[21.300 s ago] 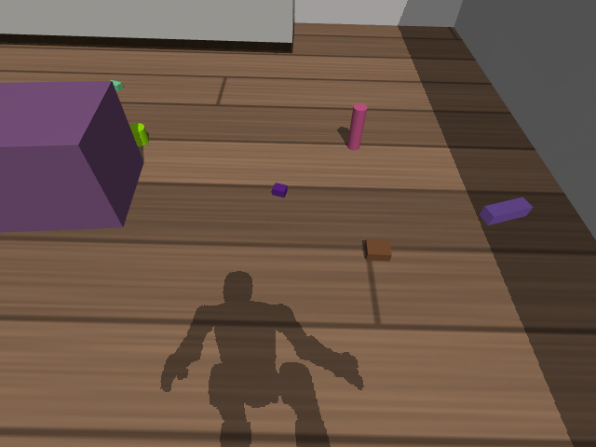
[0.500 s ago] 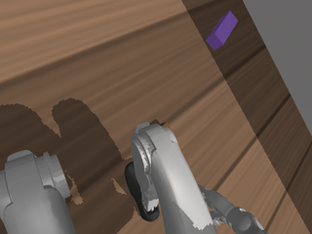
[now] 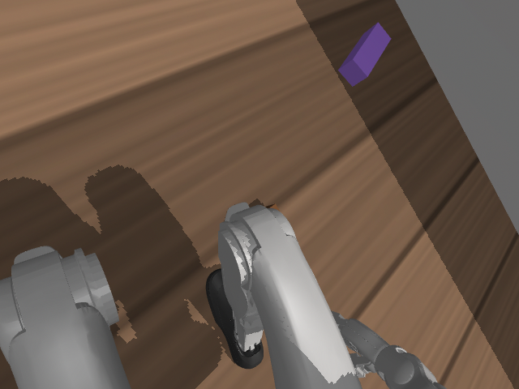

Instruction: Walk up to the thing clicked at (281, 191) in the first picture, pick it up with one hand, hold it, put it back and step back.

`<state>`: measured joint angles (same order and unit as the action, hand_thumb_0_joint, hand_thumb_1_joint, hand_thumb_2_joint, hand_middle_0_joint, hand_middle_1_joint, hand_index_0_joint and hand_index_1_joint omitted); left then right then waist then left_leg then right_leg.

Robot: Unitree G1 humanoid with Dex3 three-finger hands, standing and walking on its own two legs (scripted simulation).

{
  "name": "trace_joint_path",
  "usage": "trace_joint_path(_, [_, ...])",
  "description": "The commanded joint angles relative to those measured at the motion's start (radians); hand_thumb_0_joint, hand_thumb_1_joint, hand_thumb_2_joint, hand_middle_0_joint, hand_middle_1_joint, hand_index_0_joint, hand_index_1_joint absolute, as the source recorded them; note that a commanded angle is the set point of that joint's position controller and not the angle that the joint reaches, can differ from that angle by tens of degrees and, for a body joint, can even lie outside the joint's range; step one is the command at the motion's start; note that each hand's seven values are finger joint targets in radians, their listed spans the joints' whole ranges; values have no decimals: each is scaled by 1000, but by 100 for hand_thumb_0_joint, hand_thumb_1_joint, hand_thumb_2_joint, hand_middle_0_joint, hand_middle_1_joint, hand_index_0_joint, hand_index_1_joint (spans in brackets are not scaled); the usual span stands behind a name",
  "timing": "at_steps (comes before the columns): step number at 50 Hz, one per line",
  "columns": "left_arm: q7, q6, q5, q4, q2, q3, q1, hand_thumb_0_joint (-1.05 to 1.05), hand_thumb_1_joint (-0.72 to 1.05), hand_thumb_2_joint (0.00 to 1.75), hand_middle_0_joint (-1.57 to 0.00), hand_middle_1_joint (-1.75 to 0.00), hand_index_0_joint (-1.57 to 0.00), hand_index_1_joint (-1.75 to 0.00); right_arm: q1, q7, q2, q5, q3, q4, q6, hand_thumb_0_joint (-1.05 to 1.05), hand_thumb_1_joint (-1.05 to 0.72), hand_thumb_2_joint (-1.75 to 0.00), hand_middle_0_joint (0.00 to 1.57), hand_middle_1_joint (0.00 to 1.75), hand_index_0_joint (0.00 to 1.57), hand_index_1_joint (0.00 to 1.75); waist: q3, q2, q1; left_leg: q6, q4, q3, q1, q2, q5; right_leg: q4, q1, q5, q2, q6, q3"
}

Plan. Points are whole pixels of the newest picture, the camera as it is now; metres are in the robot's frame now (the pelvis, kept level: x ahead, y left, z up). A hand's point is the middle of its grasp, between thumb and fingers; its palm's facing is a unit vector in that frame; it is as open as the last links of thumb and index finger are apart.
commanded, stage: close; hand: left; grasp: from above
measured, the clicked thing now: out of the picture +0.40 +0.35 -0.27
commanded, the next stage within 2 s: settle in 1.18 s
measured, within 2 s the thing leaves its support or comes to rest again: leaves its support in 1.54 s
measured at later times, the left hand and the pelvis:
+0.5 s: hand out of the picture +0.39 +0.34 -0.24, palm faces -0.45 -0.19 -0.87, open 9.4 cm; pelvis +0.00 +0.00 +0.00, yaw +0 degrees
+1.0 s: hand out of the picture +0.38 +0.35 -0.24, palm faces -0.43 -0.14 -0.89, open 7.6 cm; pelvis +0.00 +0.00 +0.00, yaw +0 degrees
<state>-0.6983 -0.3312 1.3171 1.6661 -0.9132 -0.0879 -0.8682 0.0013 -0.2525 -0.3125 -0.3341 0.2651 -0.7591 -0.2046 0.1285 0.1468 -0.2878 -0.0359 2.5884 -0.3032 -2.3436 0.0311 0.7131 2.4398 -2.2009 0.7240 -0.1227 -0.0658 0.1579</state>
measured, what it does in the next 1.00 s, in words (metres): stands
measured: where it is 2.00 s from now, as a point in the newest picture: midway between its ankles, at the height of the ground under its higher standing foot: (176, 363)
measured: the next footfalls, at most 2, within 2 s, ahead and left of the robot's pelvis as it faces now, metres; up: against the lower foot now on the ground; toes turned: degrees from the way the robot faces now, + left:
none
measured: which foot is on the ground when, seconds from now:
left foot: down 0.00-1.00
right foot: down 0.00-1.00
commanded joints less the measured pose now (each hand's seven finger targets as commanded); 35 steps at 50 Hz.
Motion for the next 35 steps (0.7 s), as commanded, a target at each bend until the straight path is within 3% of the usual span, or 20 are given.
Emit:
trace_joint_path(1, [-74,32,-13,-92,-211,-4,-232,0,5,55,-52,-55,-53,-54,123,11,-323,16,-95,1,-14,0,-89,-90,20,30,20,30,-611,-472,-26,34,-275,138,465,31,-164,-234,277,-246,-27,86,116])
trace_joint_path(7, [-76,95,-47,-61,-186,12,-248,0,9,49,-56,-53,-57,-51,138,-4,-322,26,-100,-5,-38,0,-89,-90,20,30,20,30,-603,-469,-37,39,-258,142,462,31,-180,-223,261,-273,-20,80,113])
trace_joint_path(10, [-47,109,-69,-61,-211,-9,-263,0,13,46,-59,-50,-61,-48,137,-10,-330,38,-101,20,-50,0,-89,-90,20,30,20,30,-613,-459,-38,41,-259,136,466,32,-177,-219,262,-266,-15,79,116])
trace_joint_path(12, [-35,114,-74,-32,-252,-55,-220,0,14,46,-60,-49,-61,-48,139,-4,-337,37,-103,22,-45,0,-89,-90,20,30,20,30,-622,-477,-18,38,-275,133,469,33,-183,-220,281,-262,-17,83,114])
trace_joint_path(14, [-9,107,-80,-21,-248,-61,-208,0,15,44,-61,-49,-63,-47,146,-3,-328,38,-104,25,-42,0,-89,-90,20,30,20,30,-599,-473,-24,36,-277,131,459,32,-177,-213,282,-259,-12,82,117])
trace_joint_path(16, [22,97,-80,-46,-255,-54,-230,0,17,42,-62,-49,-64,-46,144,-4,-321,35,-101,34,-40,0,-89,-90,20,30,20,30,-602,-473,-32,41,-260,142,454,29,-174,-215,291,-263,-12,79,108])
trace_joint_path(17, [28,95,-75,-58,-288,-75,-215,0,18,41,-62,-49,-65,-46,151,-2,-331,36,-101,35,-36,0,-89,-90,20,30,20,30,-628,-493,-21,38,-270,141,478,29,-198,-217,310,-280,-13,81,113])
trace_joint_path(18, [41,94,-74,-45,-262,-55,-216,0,21,40,-64,-48,-67,-45,148,-3,-328,40,-106,46,-33,0,-89,-90,20,30,20,30,-609,-483,-29,41,-262,143,459,28,-191,-215,298,-276,-11,80,107])
trace_joint_path(19, [42,87,-82,-65,-286,-89,-194,0,21,41,-65,-47,-67,-44,157,3,-321,41,-98,36,-24,0,-89,-90,20,30,20,30,-657,-467,-14,40,-272,138,476,30,-223,-226,336,-303,-14,78,110])
trace_joint_path(20, [40,80,-72,-59,-279,-85,-188,0,23,42,-66,-47,-68,-45,155,7,-322,44,-101,36,-15,0,-89,-90,20,30,20,30,-659,-489,-12,36,-281,138,485,29,-229,-219,335,-307,-14,83,110])
trace_joint_path(21, [46,74,-70,-28,-247,-60,-192,0,24,42,-67,-45,-69,-43,158,4,-313,40,-98,43,-13,0,-89,-90,20,30,20,30,-606,-464,-35,37,-273,134,467,30,-216,-212,305,-299,-10,80,117])
trace_joint_path(23, [50,59,-65,-33,-260,-77,-166,0,27,40,-70,-43,-71,-41,168,5,-320,38,-93,44,-3,0,-89,-90,20,30,20,30,-607,-449,-27,40,-275,135,462,27,-229,-220,314,-313,-15,77,120])
trace_joint_path(24, [57,51,-68,-29,-250,-68,-174,0,29,37,-71,-41,-73,-39,173,6,-317,37,-90,44,1,0,-89,-90,20,30,20,30,-596,-449,-38,42,-266,137,457,27,-230,-217,315,-320,-15,75,117])
trace_joint_path(26, [57,30,-72,-56,-276,-85,-156,0,32,39,-75,-40,-76,-38,162,13,-324,38,-91,49,11,0,-89,-90,20,30,20,30,-632,-449,-15,43,-266,140,470,30,-246,-229,347,-333,-18,73,109])
trace_joint_path(27, [58,22,-69,-40,-272,-81,-165,0,35,38,-77,-38,-78,-37,164,13,-314,35,-80,52,14,0,-89,-90,20,30,20,30,-604,-450,-31,41,-265,136,456,29,-233,-223,324,-317,-14,75,118])
trace_joint_path(29, [58,9,-56,-51,-275,-76,-161,0,39,39,-80,-37,-81,-36,155,19,-311,34,-77,55,24,0,-89,-90,20,30,20,30,-621,-456,-23,40,-271,134,468,30,-222,-217,323,-306,-17,77,118])
trace_joint_path(31, [54,-3,-45,-59,-268,-62,-187,0,43,34,-82,-35,-84,-33,152,22,-308,28,-76,54,25,0,-89,-90,20,30,20,30,-596,-463,-36,37,-271,130,462,31,-193,-215,300,-273,-17,79,124])
trace_joint_path(35, [34,-13,-29,-81,-286,-73,-185,0,50,28,-87,-31,-90,-29,153,29,-313,21,-75,46,29,0,-89,-90,20,30,20,30,-611,-479,-23,37,-275,134,478,30,-184,-219,293,-266,-18,79,123])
